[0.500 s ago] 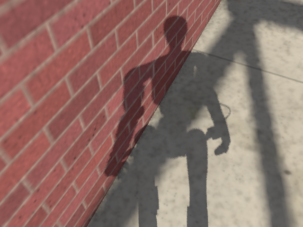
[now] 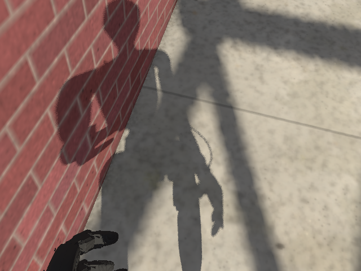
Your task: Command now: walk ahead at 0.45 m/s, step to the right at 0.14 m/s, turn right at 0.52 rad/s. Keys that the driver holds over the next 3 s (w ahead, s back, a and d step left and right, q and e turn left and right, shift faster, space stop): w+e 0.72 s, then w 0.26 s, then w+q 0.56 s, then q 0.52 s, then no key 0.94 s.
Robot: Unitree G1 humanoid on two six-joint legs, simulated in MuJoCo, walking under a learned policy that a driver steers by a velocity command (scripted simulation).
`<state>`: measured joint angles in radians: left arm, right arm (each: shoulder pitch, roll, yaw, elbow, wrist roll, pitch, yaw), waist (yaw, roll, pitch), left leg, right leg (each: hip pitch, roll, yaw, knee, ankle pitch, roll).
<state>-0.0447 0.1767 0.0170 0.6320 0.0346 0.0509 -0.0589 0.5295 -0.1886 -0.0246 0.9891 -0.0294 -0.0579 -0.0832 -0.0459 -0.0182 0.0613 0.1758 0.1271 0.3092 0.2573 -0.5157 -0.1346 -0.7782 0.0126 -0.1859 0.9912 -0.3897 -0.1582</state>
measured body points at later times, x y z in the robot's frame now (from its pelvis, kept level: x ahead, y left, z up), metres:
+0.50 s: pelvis +0.30 -0.09 +0.07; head +0.33 -0.15 +0.51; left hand +0.32 +0.20 -0.02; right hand +0.47 -0.35 -0.03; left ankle +0.47 -0.01 -0.51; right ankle +0.16 -0.07 -0.67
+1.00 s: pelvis +0.57 -0.23 +0.13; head +0.60 -0.24 +0.58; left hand +0.90 -0.21 +0.07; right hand +0.38 -0.41 +0.00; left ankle +0.54 -0.10 -0.62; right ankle +0.63 -0.43 -0.53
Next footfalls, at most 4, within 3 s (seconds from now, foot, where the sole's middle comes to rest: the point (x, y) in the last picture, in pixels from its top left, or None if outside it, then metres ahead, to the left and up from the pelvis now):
0.04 right None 0.20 -0.07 -0.70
0.62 left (204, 216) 0.58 -0.12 -0.65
1.10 right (295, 180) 0.70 -0.46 -0.62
1.64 left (273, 97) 1.07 -0.44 -0.56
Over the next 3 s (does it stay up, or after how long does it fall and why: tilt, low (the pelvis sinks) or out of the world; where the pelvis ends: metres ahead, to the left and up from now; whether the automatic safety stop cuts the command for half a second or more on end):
stays up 1.10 -0.53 0.22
